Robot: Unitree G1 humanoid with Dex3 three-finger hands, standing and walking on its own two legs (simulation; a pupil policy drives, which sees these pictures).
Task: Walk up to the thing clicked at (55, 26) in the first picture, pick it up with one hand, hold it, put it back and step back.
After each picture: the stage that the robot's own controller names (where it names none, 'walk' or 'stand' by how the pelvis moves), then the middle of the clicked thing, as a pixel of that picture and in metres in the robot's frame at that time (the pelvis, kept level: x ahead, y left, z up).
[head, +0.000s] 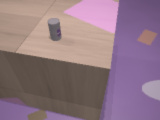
stand; (54, 29) +0.76 +0.19 -0.03
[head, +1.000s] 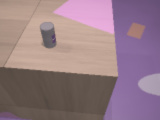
walk; (48, 35) +0.65 +0.19 -0.01
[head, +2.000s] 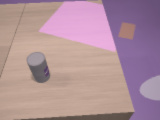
stand; (39, 68) +0.43 +0.20 +0.00
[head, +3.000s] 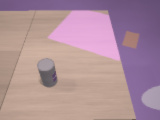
stand; (47, 73) +0.43 +0.18 -0.03
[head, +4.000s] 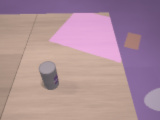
stand; (49, 76) +0.43 +0.17 -0.04
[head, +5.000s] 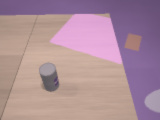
stand; (49, 77) +0.42 +0.17 -0.04
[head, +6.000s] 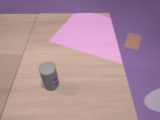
stand; (49, 76) +0.43 +0.17 -0.04
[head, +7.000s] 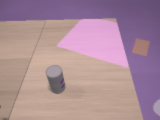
rise first; (56, 79) +0.42 +0.17 -0.03
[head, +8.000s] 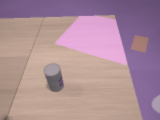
go down; (54, 78) +0.42 +0.17 -0.03
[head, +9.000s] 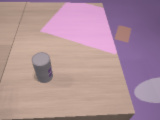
go down; (43, 68) +0.44 +0.16 -0.01
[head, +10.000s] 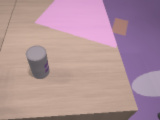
go down; (38, 63) +0.44 +0.16 +0.02
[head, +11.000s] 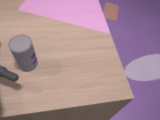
close in; (24, 54) +0.44 +0.18 +0.04
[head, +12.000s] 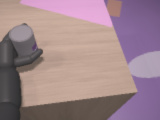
close; (25, 45) +0.46 +0.17 +0.06
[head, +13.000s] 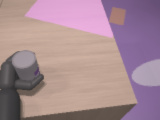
lift; (28, 69) +0.39 +0.17 +0.05
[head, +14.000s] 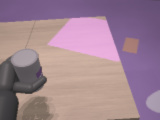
lift; (29, 71) +0.32 +0.17 +0.17
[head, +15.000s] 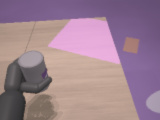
hold; (35, 72) +0.33 +0.16 +0.15
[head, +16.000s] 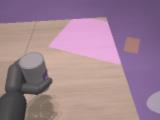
hold; (36, 73) +0.33 +0.16 +0.14
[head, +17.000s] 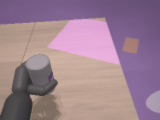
crouch; (41, 75) +0.33 +0.15 +0.13
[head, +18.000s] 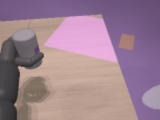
crouch; (28, 49) +0.41 +0.19 +0.16
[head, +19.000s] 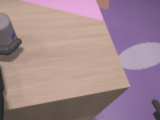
lower; (3, 35) +0.49 +0.20 +0.06
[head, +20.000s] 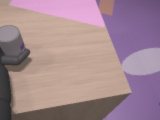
lower; (13, 45) +0.47 +0.19 +0.06
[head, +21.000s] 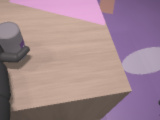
lower; (12, 43) +0.47 +0.19 +0.06
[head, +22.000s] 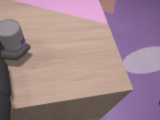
lower; (13, 40) +0.48 +0.19 +0.06
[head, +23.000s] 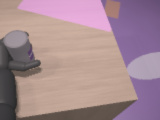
open; (21, 50) +0.45 +0.18 +0.05
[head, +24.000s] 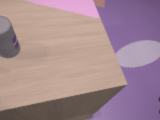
sink last; (4, 38) +0.48 +0.19 +0.07
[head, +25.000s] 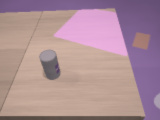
sink last; (50, 65) +0.46 +0.18 +0.02
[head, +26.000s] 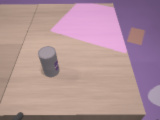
stand; (49, 62) +0.46 +0.18 +0.02
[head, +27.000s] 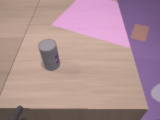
stand; (49, 55) +0.47 +0.18 +0.04
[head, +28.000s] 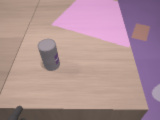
stand; (49, 55) +0.47 +0.18 +0.04
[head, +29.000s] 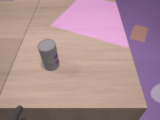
stand; (49, 55) +0.47 +0.18 +0.04
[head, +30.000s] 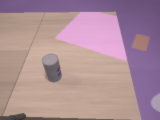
stand; (52, 68) +0.46 +0.17 -0.02
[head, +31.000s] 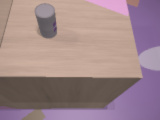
stand; (47, 22) +0.54 +0.17 +0.00
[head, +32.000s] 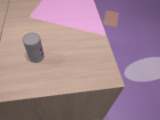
stand; (34, 48) +0.51 +0.22 -0.02
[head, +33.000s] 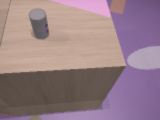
stand; (39, 24) +0.60 +0.20 -0.01
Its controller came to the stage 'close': yes
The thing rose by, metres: 0.20
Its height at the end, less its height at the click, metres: +0.00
